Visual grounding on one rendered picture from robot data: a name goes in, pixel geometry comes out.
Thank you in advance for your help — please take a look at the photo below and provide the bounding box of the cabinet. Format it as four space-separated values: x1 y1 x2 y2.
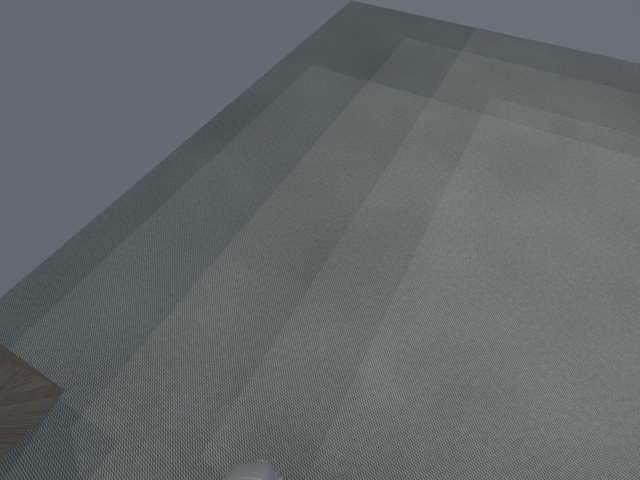
0 344 65 461

